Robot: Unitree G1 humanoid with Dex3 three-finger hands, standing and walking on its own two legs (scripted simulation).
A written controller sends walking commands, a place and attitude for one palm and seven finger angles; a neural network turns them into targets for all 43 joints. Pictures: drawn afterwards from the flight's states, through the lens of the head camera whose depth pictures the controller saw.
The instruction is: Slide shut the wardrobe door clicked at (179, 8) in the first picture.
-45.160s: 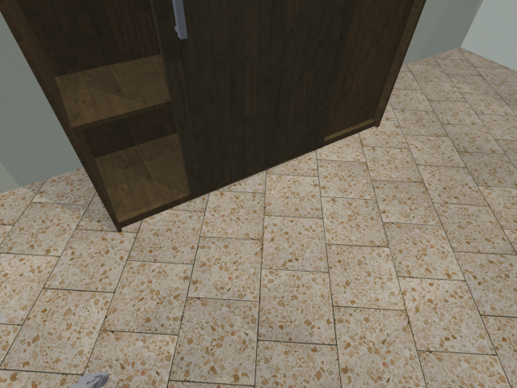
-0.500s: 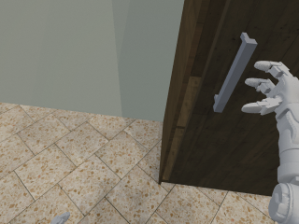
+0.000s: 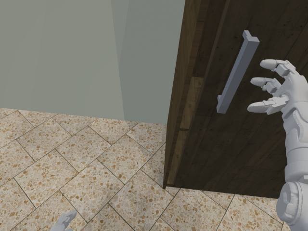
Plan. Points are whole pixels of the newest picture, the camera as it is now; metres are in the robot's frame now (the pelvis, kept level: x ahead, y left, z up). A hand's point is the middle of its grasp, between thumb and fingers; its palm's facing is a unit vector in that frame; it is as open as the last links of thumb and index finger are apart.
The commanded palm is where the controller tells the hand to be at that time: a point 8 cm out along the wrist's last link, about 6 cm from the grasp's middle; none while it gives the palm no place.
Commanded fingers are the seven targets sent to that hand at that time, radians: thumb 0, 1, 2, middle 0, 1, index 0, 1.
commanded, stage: move the hooked fingers beside the handle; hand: right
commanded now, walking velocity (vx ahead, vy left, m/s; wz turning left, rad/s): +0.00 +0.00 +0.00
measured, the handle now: (232, 75) +0.50 -0.15 +0.18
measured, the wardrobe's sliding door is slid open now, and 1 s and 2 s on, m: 0.04 0.04 0.04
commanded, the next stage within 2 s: feel for the door with the fingertips in 0.06 s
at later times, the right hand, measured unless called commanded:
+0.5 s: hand (249, 88) +0.45 -0.18 +0.18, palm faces +0.00 +1.00 +0.02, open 14.0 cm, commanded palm +0.41 -0.23 +0.19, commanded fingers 0.00 0.50 -0.30 0.30 1.20 0.30 1.20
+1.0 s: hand (249, 85) +0.45 -0.18 +0.18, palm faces +0.04 +1.00 -0.01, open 13.9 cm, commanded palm +0.44 -0.23 +0.19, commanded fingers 0.00 0.50 -0.30 0.30 1.20 0.30 1.20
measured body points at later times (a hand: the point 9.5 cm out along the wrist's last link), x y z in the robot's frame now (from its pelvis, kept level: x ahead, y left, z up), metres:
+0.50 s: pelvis +0.00 -0.01 +0.00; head +0.01 +0.00 +0.45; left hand +0.09 +0.25 -0.11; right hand +0.44 -0.24 +0.18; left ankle -0.02 +0.11 -0.74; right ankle +0.00 -0.11 -0.74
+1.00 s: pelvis +0.00 +0.00 +0.00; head +0.02 +0.01 +0.45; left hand +0.08 +0.27 -0.12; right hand +0.44 -0.24 +0.19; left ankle -0.02 +0.11 -0.74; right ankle +0.00 -0.11 -0.74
